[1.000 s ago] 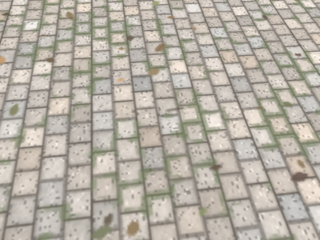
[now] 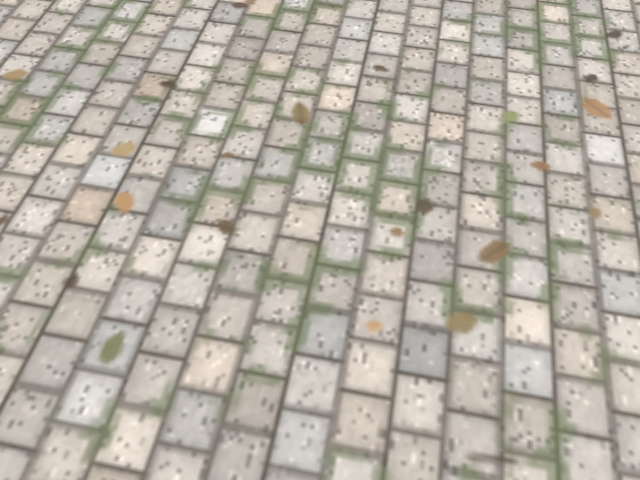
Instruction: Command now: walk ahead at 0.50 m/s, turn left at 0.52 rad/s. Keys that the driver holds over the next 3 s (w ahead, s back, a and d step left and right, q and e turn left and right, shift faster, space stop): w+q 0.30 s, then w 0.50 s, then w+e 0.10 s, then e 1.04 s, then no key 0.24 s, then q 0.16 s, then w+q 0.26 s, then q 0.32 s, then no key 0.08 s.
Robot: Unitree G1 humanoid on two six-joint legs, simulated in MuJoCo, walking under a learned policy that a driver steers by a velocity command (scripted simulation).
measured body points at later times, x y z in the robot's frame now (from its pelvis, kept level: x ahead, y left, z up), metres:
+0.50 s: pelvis +0.30 -0.04 +0.01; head +0.32 -0.04 +0.46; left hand +0.38 +0.26 -0.08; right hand +0.43 -0.29 -0.11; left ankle +0.16 +0.07 -0.64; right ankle +0.37 -0.12 -0.73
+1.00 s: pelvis +0.54 +0.08 +0.01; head +0.56 +0.10 +0.46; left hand +0.50 +0.36 -0.12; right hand +0.78 -0.12 -0.07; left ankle +0.57 +0.19 -0.73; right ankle +0.47 -0.09 -0.64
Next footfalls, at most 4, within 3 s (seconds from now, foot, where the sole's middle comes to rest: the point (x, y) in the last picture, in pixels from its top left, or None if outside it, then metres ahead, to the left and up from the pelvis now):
0.38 right None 0.41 -0.11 -0.76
0.88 left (241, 395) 0.61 0.20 -0.76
1.34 right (341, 325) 0.78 -0.01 -0.76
1.76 left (240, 324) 0.78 0.22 -0.76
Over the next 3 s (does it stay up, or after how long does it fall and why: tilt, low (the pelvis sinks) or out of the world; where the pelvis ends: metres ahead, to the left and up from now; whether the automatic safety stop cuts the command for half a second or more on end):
stays up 0.82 0.11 0.01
